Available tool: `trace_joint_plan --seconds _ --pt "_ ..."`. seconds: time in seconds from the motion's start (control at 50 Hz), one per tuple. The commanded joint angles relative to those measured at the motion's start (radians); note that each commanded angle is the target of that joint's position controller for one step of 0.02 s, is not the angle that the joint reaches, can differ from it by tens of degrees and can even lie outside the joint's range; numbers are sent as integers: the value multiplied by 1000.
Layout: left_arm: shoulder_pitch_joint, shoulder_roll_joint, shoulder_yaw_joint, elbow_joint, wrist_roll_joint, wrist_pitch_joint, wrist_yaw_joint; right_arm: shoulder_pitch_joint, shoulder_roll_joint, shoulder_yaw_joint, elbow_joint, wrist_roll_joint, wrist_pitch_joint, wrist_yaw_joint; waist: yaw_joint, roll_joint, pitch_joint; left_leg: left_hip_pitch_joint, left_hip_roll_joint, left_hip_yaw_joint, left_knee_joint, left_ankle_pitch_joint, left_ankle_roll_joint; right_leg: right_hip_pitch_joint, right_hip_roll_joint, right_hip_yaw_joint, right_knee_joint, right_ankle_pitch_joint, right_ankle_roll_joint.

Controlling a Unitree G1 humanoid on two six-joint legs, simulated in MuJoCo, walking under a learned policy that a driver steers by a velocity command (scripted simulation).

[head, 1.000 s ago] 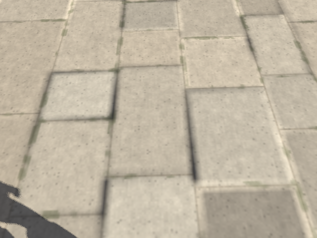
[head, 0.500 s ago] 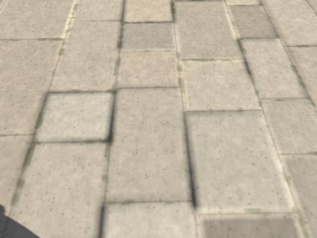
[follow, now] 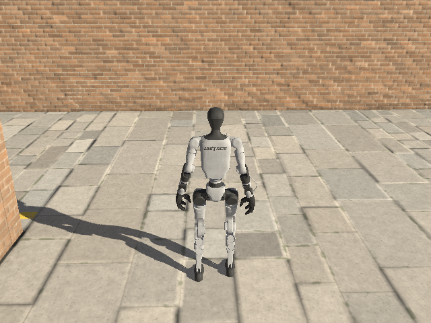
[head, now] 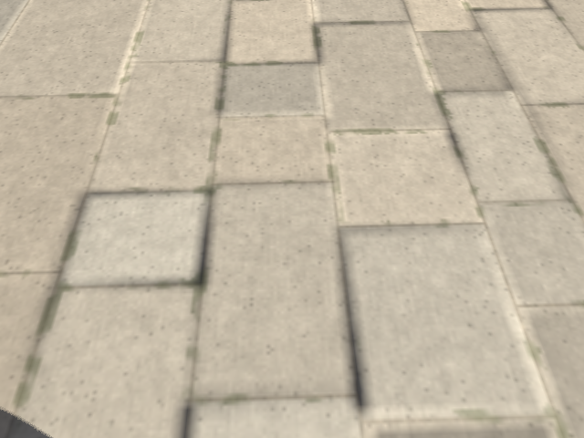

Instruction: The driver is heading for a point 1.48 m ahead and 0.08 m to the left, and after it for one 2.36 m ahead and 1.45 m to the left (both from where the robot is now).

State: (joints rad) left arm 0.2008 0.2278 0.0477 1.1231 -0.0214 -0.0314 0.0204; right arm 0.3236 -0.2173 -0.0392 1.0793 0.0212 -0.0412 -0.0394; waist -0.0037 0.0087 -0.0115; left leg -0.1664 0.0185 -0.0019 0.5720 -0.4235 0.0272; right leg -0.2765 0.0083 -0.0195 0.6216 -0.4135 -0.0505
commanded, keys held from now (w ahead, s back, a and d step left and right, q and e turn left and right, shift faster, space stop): w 1.00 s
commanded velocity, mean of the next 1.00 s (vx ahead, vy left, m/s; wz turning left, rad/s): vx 0.45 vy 0.00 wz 0.00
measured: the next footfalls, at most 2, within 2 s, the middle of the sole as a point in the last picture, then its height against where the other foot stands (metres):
left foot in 0.52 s outside the picture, level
right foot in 1.10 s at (354, 361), level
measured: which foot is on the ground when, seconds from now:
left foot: down 0.00-0.10, up 0.12-0.50, down 0.52-1.00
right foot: down 0.00-0.54, up 0.56-1.00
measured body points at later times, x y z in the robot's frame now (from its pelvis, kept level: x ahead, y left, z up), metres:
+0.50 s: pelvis +0.21 +0.01 -0.01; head +0.25 +0.01 +0.44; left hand +0.09 +0.25 -0.15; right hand +0.46 -0.20 -0.09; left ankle +0.39 +0.12 -0.72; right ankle +0.00 -0.11 -0.73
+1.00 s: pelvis +0.49 +0.02 +0.01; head +0.51 +0.02 +0.46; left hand +0.68 +0.26 -0.09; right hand +0.45 -0.24 -0.13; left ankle +0.38 +0.12 -0.73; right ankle +0.68 -0.13 -0.69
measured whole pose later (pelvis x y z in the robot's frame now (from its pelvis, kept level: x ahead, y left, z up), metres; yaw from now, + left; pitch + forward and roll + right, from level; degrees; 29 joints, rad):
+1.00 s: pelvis +0.49 +0.02 +0.01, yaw +0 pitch +2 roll +2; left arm 0.03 0.24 0.05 0.91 -0.02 -0.08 -0.01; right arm 0.38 -0.24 -0.05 1.02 0.01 -0.09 -0.01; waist -0.08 -0.03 0.00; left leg 0.04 -0.06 0.05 0.19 -0.26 0.04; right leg -0.64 -0.10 0.01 0.57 0.07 -0.01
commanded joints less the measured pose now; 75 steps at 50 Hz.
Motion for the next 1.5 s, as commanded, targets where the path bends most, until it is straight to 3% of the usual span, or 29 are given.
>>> trace_joint_plan --seconds 0.02,0.06,0.1,0.12,0.14,0.16,0.2,0.26,0.34,0.44,0.48,0.52,0.54,0.56,0.58,0.6,0.64,0.72,0.82,1.0,1.06,1.1,1.12,1.14,1.16,1.18,1.22,1.3,1.5 --pt "-103 51 7 -78 -7 -56 -19 97 -159 -35 -14 11 -33 9 -28 142 153 -17 218 -340 -309 -303 176 -204 4 -27 41 -41 -27" --pt "-67 44 4 -77 -10 -74 -30 65 -168 -38 -28 13 -42 14 9 167 168 -26 273 -396 -292 -140 196 -173 -4 -28 27 16 -47" --pt "128 83 22 -11 -14 -84 -36 -70 -147 -31 -86 12 -48 21 114 92 123 -163 163 -205 -112 163 117 93 -12 23 -112 86 -77" --pt "285 190 58 40 -18 -87 -36 -139 -104 -20 -137 8 -65 25 164 -136 71 -363 2 3 233 368 29 346 -130 274 -226 193 -145" --pt "408 233 64 63 -7 -84 -43 -127 -72 -14 -152 -8 -83 25 181 -321 -3 -608 -74 23 556 -30 -21 567 -323 612 -337 355 -231" --pt "356 148 33 46 10 -89 -43 -135 -100 -22 -157 14 -92 33 134 -189 18 -712 -32 -78 705 -118 5 561 -371 633 -329 393 -239" --pt "269 99 10 9 15 -92 -45 -161 -87 -21 -162 33 -95 46 86 -68 78 -803 43 -71 768 7 46 510 -337 454 -335 459 -209" --pt "243 55 -17 -7 18 -69 -33 -180 -71 -31 -179 14 -79 57 43 -71 101 -712 103 -16 607 148 33 380 -254 256 -412 517 -144" --pt "203 117 -14 -48 26 -58 1 -349 -18 -5 -253 1 -62 61 51 -77 156 -495 56 61 211 367 -18 137 -172 101 -517 489 -127" --pt "279 148 10 -27 -1 -62 7 -446 -79 -13 -307 12 -55 76 41 -97 164 -399 20 48 -21 450 29 269 -243 78 -522 566 -112" --pt "261 167 21 -35 8 -51 6 -361 -123 -36 -291 11 -57 78 -19 -121 76 -283 -18 61 -21 403 64 361 -260 57 -385 883 -86" --pt "236 157 19 -52 21 -31 3 -84 -190 -76 -208 14 -48 70 -157 -127 -91 75 -51 78 -8 356 114 278 -203 8 -29 1038 -42" --pt "256 108 2 -77 40 -29 -2 77 -262 -93 -175 1 -42 60 -187 12 -221 375 152 -173 5 275 173 31 -134 -18 307 683 -19" --pt "391 -52 -38 -75 20 -51 -16 116 -289 -89 -153 -15 -46 74 -91 296 -387 603 375 -712 -205 -28 338 -276 61 65 647 -111 24" --pt "286 60 -12 -85 -8 -81 -24 63 -198 -64 -157 -9 -53 77 -116 188 -283 512 336 -771 -318 -121 283 -377 18 172 766 -136 -4" --pt "177 119 5 -129 -32 -96 -25 -40 -165 -52 -172 -5 -63 76 -90 140 -121 354 316 -610 -333 -56 238 -441 -32 136 775 -46 -23" --pt "116 120 17 -141 -10 -96 -7 -178 -124 -37 -194 -24 -79 84 -18 9 -21 62 250 -376 -375 195 206 -333 -124 109 669 113 -27" --pt "141 73 24 -147 -1 -49 2 -151 -109 -28 -159 -27 -84 77 41 55 20 -95 193 -217 -464 239 215 -264 -173 96 521 159 -10" --pt "-58 90 34 -220 19 -50 -1 -43 -160 -37 -133 -25 -74 39 -2 28 70 -20 190 -157 -498 302 207 -437 -176 82 242 415 42" --pt "-310 72 10 -311 0 -72 -48 110 -179 -45 -74 -6 -41 26 -76 40 111 199 226 -75 -407 409 168 -417 -102 27 -91 449 25" --pt "-223 123 27 -305 -3 -82 -58 76 -203 -56 -80 -4 -26 24 -8 83 52 250 244 -70 -283 683 138 -258 -54 -8 -131 337 -19" --pt "102 220 75 -211 6 -83 -48 48 -164 -38 -104 -13 -19 24 137 55 -162 89 149 10 109 800 83 218 -73 23 -110 356 -93" --pt "257 323 101 -179 23 -76 -42 153 -62 -7 -121 -21 -37 35 120 -161 -331 -329 1 64 518 426 3 648 -339 453 -133 226 -246" --pt "273 265 81 -172 14 -71 -44 139 -60 -2 -111 -11 -63 40 124 -250 -398 -502 -78 -68 705 -133 -2 717 -414 761 -305 123 -289" --pt "190 204 59 -183 8 -73 -43 51 -152 -27 -136 18 -83 44 117 -198 -263 -603 -10 -117 786 -102 24 613 -379 643 -323 76 -235" --pt "96 165 47 -211 11 -74 -41 -23 -167 -29 -158 28 -91 42 93 -136 -156 -611 47 -84 765 -11 39 460 -344 497 -341 131 -201" --pt "-11 104 27 -224 30 -81 -48 -52 -152 -42 -159 5 -76 30 23 -81 -42 -504 123 -71 632 123 39 200 -269 319 -414 261 -167" --pt "27 130 32 -194 28 -87 -43 -48 -99 -40 -164 -6 -37 24 -16 -74 14 -474 145 -55 499 223 9 88 -234 196 -496 388 -186" --pt "203 161 37 -128 7 -63 -11 -388 -74 -22 -267 -2 -51 57 77 -61 97 -511 76 5 -6 533 -7 245 -219 67 -497 439 -143"
Keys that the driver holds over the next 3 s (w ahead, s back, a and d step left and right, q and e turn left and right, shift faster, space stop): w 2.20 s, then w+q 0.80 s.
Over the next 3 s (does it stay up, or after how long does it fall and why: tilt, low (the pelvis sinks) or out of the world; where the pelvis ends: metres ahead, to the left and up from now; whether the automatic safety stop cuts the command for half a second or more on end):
stays up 1.63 0.07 0.02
